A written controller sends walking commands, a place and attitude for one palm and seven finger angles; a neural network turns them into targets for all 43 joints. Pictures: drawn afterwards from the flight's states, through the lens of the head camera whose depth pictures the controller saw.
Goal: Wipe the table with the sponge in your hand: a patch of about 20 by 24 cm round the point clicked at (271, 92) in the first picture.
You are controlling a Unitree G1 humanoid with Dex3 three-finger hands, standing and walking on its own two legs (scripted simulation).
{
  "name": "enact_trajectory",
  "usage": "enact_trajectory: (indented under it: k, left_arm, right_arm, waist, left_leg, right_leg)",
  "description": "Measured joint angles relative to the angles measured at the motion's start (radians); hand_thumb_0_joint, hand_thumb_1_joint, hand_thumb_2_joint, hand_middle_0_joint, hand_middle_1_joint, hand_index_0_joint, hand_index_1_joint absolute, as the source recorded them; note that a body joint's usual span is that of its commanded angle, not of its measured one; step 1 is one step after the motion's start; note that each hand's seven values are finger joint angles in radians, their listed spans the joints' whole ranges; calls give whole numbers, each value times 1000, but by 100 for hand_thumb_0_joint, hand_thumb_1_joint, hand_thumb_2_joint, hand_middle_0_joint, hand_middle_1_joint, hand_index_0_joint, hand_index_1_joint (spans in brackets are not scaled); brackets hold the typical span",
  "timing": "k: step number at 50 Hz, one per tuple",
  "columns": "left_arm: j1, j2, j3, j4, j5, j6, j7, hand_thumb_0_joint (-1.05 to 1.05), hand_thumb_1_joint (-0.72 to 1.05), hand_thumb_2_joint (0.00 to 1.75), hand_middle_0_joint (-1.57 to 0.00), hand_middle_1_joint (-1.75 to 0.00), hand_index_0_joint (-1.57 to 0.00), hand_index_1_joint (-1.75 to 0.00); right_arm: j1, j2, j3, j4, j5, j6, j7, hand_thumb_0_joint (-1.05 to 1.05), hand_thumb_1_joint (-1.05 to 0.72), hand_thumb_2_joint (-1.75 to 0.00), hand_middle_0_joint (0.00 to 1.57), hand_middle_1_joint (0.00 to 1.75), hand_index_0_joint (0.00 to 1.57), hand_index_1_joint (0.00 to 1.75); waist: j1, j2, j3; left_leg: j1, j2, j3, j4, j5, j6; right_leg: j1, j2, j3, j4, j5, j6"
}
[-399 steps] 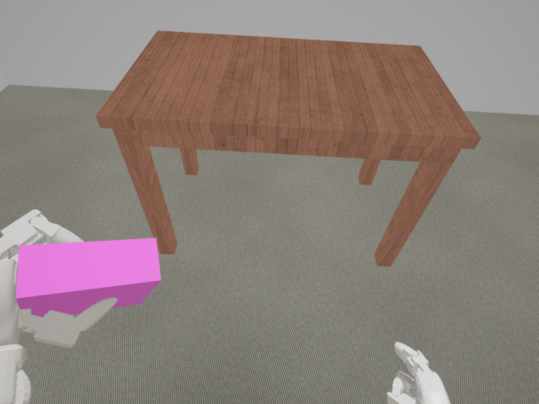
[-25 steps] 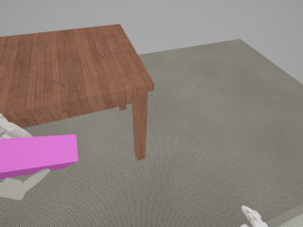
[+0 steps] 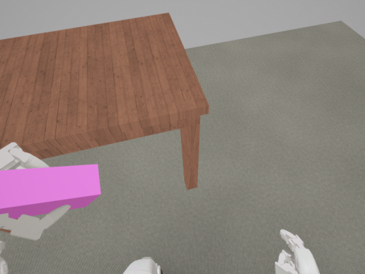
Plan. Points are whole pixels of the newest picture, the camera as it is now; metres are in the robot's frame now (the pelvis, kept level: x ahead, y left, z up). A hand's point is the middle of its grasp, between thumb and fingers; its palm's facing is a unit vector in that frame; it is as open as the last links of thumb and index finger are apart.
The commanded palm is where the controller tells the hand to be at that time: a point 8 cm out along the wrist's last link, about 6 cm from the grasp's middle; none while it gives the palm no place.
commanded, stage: take the last steps up to it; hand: left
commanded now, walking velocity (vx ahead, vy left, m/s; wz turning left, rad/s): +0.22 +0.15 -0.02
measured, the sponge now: (65, 190) +0.23 +0.21 +0.13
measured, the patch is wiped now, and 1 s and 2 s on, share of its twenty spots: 0.00 0.00 0.00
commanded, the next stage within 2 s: come to a stop and stand still in 0.24 s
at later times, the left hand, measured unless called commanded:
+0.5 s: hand (50, 132) +0.32 +0.26 +0.16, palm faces +0.38 -0.78 -0.49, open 9.3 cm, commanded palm +0.27 +0.30 +0.17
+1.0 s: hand (30, 143) +0.30 +0.28 +0.16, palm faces +0.36 -0.85 -0.38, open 9.3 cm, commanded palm +0.24 +0.32 +0.17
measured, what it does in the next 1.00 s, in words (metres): steps on the spot: left foot, then right foot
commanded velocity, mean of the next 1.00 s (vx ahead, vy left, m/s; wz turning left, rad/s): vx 0.01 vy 0.01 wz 0.00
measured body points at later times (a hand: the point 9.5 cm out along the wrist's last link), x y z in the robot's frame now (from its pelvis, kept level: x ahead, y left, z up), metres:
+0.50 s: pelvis +0.10 +0.02 -0.01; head +0.13 -0.01 +0.43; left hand +0.30 +0.30 +0.18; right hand +0.25 -0.20 -0.13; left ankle +0.06 +0.15 -0.69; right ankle +0.12 -0.06 -0.74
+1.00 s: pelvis +0.07 +0.04 +0.00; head +0.09 +0.06 +0.45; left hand +0.27 +0.32 +0.18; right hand +0.24 -0.16 -0.08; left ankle +0.11 +0.18 -0.74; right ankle +0.05 -0.06 -0.73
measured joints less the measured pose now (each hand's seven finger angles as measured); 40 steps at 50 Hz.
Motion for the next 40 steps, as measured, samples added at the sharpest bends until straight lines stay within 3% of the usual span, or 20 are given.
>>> enact_trajectory:
  k: [4, 5, 7, 10, 14, 18, 20, 22, 26, 32, 35, 37, 40]
  left_arm:
    - [7, -6, -16, -79, 3, 14, 13, 1, -43, 102, -85, -134, -83, -135]
    - [-11, 7, -12, -87, 2, 13, 15, 1, -43, 102, -85, -134, -83, -135]
    - [-57, 39, -4, -76, 2, 12, 20, 1, -43, 102, -85, -134, -83, -135]
    - [-87, 72, 18, -56, -9, 24, 17, 1, -43, 102, -85, -134, -83, -135]
    - [-39, 68, 44, -101, -23, 26, 11, 1, -43, 102, -85, -134, -83, -135]
    - [14, 59, 35, -123, -27, 17, 4, 1, -43, 102, -85, -134, -83, -135]
    - [10, 49, 23, -98, -21, 20, -1, 1, -43, 102, -85, -134, -83, -135]
    - [-18, 21, 4, -51, -18, 31, -6, 1, -43, 102, -85, -134, -83, -135]
    - [-60, -25, -6, 41, -16, 57, 3, 1, -43, 102, -85, -134, -83, -135]
    - [-34, -13, -25, -45, -1, 78, 24, 1, -43, 102, -85, -134, -83, -135]
    - [3, 10, -30, -153, -6, 72, 28, 1, -43, 102, -85, -134, -83, -135]
    - [8, 48, -15, -193, -13, 65, 28, 1, -43, 102, -85, -134, -83, -135]
    - [6, 90, 24, -169, -17, 42, 19, 1, -43, 102, -85, -134, -83, -135]
  right_arm:
    - [2, -26, -22, -24, 2, -8, -11, 1, -91, -90, 20, 30, 20, 30]
    - [-12, -12, -32, -22, 4, -10, -15, 1, -91, -90, 20, 30, 20, 30]
    - [-34, 24, -34, -24, 10, -14, -14, 1, -91, -90, 19, 30, 20, 30]
    - [-44, 72, -3, -29, 16, -32, -5, 1, -91, -90, 19, 30, 20, 30]
    - [-23, 105, 30, -37, 20, -58, 11, 1, -91, -90, 20, 30, 20, 30]
    - [17, 102, 49, -26, 19, -66, 9, 1, -91, -90, 20, 30, 20, 30]
    - [27, 87, 51, -8, 19, -52, 3, 1, -90, -90, 20, 30, 21, 30]
    - [19, 68, 48, 23, 18, -28, 1, 1, -91, -90, 20, 30, 21, 30]
    - [-14, 45, 49, 44, 15, -2, -3, 1, -91, -90, 20, 30, 21, 30]
    - [-47, 21, 44, -24, -1, 9, -30, 1, -91, -90, 20, 30, 20, 30]
    - [-48, 5, 27, -60, -4, 15, -35, 1, -91, -90, 20, 30, 20, 30]
    - [-46, 19, 12, -66, -2, 20, -40, 1, -91, -90, 20, 30, 20, 30]
    - [-25, 60, 16, -63, -4, 12, -30, 1, -91, -90, 19, 30, 20, 30]
  waist:
    - [8, -7, 7]
    - [6, -27, 14]
    - [-3, -52, 25]
    - [-26, -53, 9]
    - [-28, -26, -13]
    - [-14, 22, -29]
    - [-9, 60, -32]
    - [-5, 81, -33]
    - [-7, 39, -14]
    - [-39, -22, 16]
    - [-47, -19, 13]
    - [-42, -40, 6]
    - [-21, -69, -23]
  left_leg:
    - [115, -20, 56, -206, 135, 15]
    - [115, -29, 66, -175, 113, 19]
    - [114, -34, 71, -115, 58, 32]
    - [128, -24, 59, -114, 36, 38]
    - [156, -10, 64, -146, 29, 28]
    - [173, -3, 58, -113, -16, 13]
    - [164, 13, 40, -42, -64, 6]
    - [122, -1, -7, 97, -147, -6]
    - [48, -48, -52, 318, -198, -33]
    - [85, -33, -63, 92, -124, -29]
    - [152, -26, -68, -104, 46, -30]
    - [176, -31, -57, -137, 29, -6]
    - [181, -31, -44, -151, 23, 11]
  right_leg:
    - [-15, -18, 20, 140, -87, 31]
    - [-51, -31, 42, 245, -114, 25]
    - [-138, -5, 95, 487, -207, 8]
    - [-251, 35, 79, 661, -223, 7]
    - [-302, 38, 21, 500, -119, 14]
    - [-227, 54, -20, 219, -16, 18]
    - [-186, 72, -38, 157, 69, -21]
    - [-178, 74, -46, 178, 41, -62]
    - [-150, 49, -18, 134, 45, -68]
    - [-130, 40, -13, 71, 87, -53]
    - [-138, 56, -19, 94, 79, -37]
    - [-153, 54, -4, 138, 53, -21]
    - [-194, 85, 61, 276, -122, -5]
